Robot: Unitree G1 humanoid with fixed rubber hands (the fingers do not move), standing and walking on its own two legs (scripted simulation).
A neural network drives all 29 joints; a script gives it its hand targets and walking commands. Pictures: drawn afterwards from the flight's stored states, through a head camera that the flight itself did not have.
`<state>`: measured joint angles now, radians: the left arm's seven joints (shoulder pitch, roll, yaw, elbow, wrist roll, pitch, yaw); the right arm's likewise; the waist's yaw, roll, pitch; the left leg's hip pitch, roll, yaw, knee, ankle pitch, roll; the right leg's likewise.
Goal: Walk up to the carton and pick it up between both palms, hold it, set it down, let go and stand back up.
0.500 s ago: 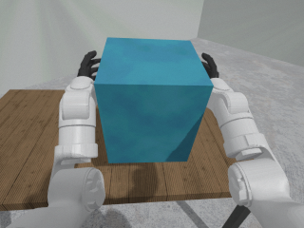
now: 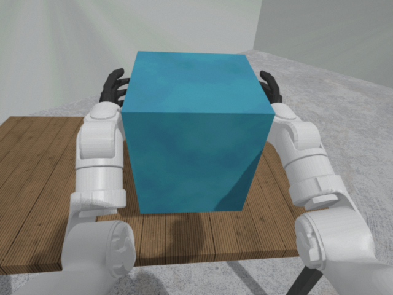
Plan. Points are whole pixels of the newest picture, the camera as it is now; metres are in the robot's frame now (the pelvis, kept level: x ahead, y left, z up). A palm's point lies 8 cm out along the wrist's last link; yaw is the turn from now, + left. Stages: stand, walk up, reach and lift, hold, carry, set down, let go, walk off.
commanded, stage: hold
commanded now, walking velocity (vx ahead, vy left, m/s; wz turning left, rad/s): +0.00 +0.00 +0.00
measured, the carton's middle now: (192, 134) +0.36 +0.01 +0.20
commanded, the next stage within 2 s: none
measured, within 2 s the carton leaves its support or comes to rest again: neither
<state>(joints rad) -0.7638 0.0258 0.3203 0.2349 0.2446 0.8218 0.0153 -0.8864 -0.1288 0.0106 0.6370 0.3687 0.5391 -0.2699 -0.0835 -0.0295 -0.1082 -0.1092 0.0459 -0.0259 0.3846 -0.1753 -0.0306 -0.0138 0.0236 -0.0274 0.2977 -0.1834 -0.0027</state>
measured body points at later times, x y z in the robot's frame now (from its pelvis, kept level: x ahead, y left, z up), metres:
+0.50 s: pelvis +0.00 +0.00 +0.00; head -0.09 +0.03 +0.44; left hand +0.37 +0.17 +0.26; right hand +0.38 -0.14 +0.27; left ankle +0.03 +0.13 -0.75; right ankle -0.01 -0.11 -0.75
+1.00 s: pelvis +0.00 +0.00 +0.00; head -0.08 +0.02 +0.44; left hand +0.38 +0.16 +0.25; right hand +0.38 -0.14 +0.26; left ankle +0.03 +0.13 -0.75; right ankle -0.01 -0.11 -0.75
